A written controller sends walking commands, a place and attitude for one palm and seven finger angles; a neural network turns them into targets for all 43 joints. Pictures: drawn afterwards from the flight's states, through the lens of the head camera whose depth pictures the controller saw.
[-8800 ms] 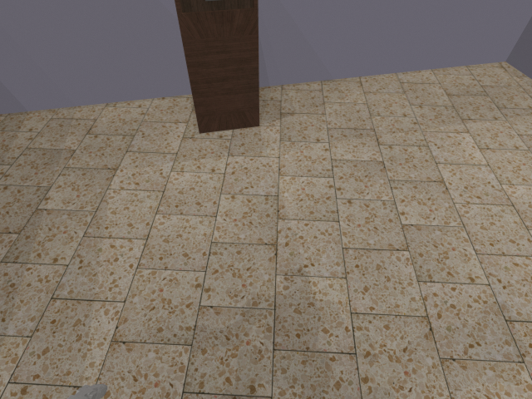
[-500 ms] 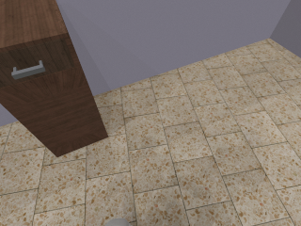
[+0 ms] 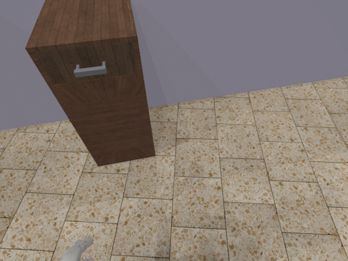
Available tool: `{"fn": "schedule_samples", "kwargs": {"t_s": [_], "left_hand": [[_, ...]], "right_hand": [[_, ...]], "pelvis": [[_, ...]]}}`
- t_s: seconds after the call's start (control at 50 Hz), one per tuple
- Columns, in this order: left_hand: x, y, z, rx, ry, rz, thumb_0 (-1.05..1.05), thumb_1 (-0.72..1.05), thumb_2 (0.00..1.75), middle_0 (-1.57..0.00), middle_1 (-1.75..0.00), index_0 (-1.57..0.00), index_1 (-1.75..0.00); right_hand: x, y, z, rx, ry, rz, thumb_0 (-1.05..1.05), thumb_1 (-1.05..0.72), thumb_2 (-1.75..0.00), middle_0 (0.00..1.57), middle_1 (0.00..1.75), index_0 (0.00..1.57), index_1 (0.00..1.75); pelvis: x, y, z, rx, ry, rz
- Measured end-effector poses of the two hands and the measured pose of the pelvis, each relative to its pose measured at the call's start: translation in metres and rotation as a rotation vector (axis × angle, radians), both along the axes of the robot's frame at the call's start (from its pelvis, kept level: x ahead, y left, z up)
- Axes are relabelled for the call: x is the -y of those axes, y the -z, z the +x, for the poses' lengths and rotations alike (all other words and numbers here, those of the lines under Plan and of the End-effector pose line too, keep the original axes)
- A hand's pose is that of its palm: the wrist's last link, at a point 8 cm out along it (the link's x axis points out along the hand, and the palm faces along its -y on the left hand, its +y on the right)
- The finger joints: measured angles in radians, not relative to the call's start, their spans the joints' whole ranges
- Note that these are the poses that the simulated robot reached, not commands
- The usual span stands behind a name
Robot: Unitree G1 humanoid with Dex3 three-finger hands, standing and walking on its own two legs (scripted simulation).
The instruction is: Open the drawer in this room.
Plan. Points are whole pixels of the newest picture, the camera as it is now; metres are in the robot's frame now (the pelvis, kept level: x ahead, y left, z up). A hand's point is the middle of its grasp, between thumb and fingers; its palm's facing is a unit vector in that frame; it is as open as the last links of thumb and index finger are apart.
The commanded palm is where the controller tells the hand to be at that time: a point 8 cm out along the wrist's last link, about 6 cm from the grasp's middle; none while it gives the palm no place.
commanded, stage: turn to face it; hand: left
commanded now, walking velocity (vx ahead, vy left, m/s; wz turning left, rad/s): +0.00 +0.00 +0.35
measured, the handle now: (90, 68) +0.75 +0.34 -0.01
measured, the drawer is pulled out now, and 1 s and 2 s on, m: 0.00 0.00 0.00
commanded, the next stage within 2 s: take the last steps up to it in 0.20 s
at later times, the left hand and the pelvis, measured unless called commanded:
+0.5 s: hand out of the picture -0.06 +0.22 -0.19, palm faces +0.22 -0.95 -0.21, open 7.4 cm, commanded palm none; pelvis +0.00 +0.03 -0.01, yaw +10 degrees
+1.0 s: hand (108, 224) +0.24 +0.20 -0.18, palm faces +0.10 -0.98 -0.19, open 7.4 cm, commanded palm none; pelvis +0.15 +0.01 -0.02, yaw +9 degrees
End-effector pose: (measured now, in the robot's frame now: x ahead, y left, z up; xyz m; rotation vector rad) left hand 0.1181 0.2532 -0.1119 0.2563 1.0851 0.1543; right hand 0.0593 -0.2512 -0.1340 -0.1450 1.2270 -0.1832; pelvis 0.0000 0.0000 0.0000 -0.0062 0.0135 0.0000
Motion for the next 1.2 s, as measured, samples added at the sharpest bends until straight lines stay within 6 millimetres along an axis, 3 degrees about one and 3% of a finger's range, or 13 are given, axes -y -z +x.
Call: {"fn": "schedule_samples", "kwargs": {"t_s": [0.08,0.26,0.36,0.46,0.54,0.64,0.74,0.86,0.96,1.0,1.04,1.12,1.2], "left_hand": [[0.017,-0.003,-0.014,0.025,-0.017,0.018,0.01,0.90,0.90,-0.20,-0.30,-0.20,-0.30],[0.029,-0.001,-0.079,-0.085,-0.139,-0.013,0.01,0.90,0.90,-0.21,-0.30,-0.21,-0.30],[0.018,0.013,-0.127,-0.170,-0.216,-0.048,0.01,0.90,0.90,-0.21,-0.30,-0.21,-0.30],[-0.004,0.038,-0.177,-0.274,-0.299,-0.096,0.01,0.90,0.90,-0.21,-0.30,-0.21,-0.30],[-0.017,0.039,-0.190,-0.352,-0.305,-0.117,0.01,0.90,0.90,-0.20,-0.30,-0.20,-0.30],[-0.027,0.030,-0.164,-0.326,-0.294,-0.139,0.01,0.91,0.90,-0.20,-0.30,-0.20,-0.30],[-0.030,0.029,-0.114,-0.281,-0.267,-0.142,0.01,0.91,0.90,-0.20,-0.30,-0.20,-0.30],[-0.022,0.030,-0.019,-0.208,-0.187,-0.134,0.01,0.91,0.90,-0.20,-0.30,-0.20,-0.30],[-0.006,0.034,0.079,-0.092,-0.117,-0.108,0.01,0.91,0.90,-0.20,-0.30,-0.20,-0.30],[0.001,0.035,0.106,-0.032,-0.117,-0.095,0.01,0.91,0.90,-0.20,-0.30,-0.20,-0.30],[0.007,0.031,0.120,-0.004,-0.135,-0.096,0.00,0.91,0.90,-0.20,-0.30,-0.20,-0.30],[0.017,0.023,0.121,-0.044,-0.184,-0.099,0.00,0.91,0.90,-0.20,-0.30,-0.20,-0.30],[0.009,0.019,0.117,-0.101,-0.225,-0.075,-0.01,0.95,0.90,-0.21,-0.30,-0.21,-0.30]], "right_hand": [[0.014,0.015,-0.002,-0.025,-0.014,0.024,0.01,-0.90,-0.90,0.21,0.29,0.20,0.30],[0.018,0.009,0.008,-0.082,-0.096,0.021,0.01,-0.91,-0.90,0.20,0.29,0.20,0.30],[-0.001,0.003,0.029,-0.075,-0.167,-0.007,0.01,-0.91,-0.90,0.20,0.29,0.20,0.30],[-0.036,-0.004,0.054,0.010,-0.246,-0.042,0.01,-0.91,-0.90,0.20,0.29,0.20,0.30],[-0.059,-0.016,0.052,0.037,-0.246,-0.041,0.01,-0.91,-0.90,0.20,0.29,0.20,0.30],[-0.068,-0.020,0.028,-0.041,-0.204,-0.044,0.01,-0.93,-0.90,0.20,0.29,0.20,0.30],[-0.068,-0.015,0.000,-0.162,-0.148,-0.031,0.01,-0.92,-0.90,0.20,0.29,0.20,0.30],[-0.064,-0.007,-0.025,-0.313,-0.061,0.000,0.01,-0.91,-0.90,0.20,0.29,0.20,0.30],[-0.050,0.008,-0.022,-0.431,-0.005,0.033,0.01,-0.91,-0.90,0.20,0.29,0.20,0.30],[-0.042,0.015,-0.008,-0.459,-0.004,0.043,0.01,-0.91,-0.90,0.20,0.29,0.20,0.30],[-0.035,0.016,0.020,-0.442,-0.014,0.043,0.01,-0.91,-0.90,0.20,0.29,0.20,0.30],[-0.026,0.014,0.104,-0.301,-0.067,0.031,0.01,-0.91,-0.90,0.20,0.29,0.20,0.30],[-0.031,0.008,0.194,-0.132,-0.121,0.026,0.01,-0.91,-0.90,0.20,0.29,0.20,0.30]], "pelvis": [[0.014,0.005,-0.002,0.009,-0.044,0.014],[0.017,-0.005,-0.002,0.020,-0.122,0.037],[0.005,-0.003,-0.006,0.017,-0.152,0.029],[-0.019,0.007,-0.006,0.017,-0.176,0.000],[-0.031,-0.001,0.003,0.030,-0.167,-0.014],[-0.043,-0.011,0.022,0.031,-0.178,-0.022],[-0.046,-0.012,0.046,0.027,-0.176,-0.014],[-0.037,-0.005,0.087,0.022,-0.166,-0.002],[-0.019,0.012,0.135,0.018,-0.160,0.001],[-0.011,0.018,0.151,0.025,-0.164,-0.003],[-0.006,0.016,0.165,0.032,-0.171,-0.004],[-0.004,0.004,0.192,0.030,-0.177,-0.009],[-0.006,-0.003,0.218,0.020,-0.184,-0.013]]}}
